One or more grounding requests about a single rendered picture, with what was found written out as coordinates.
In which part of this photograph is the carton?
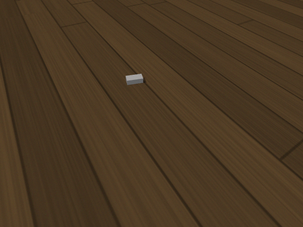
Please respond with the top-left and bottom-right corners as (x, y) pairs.
(125, 74), (143, 85)

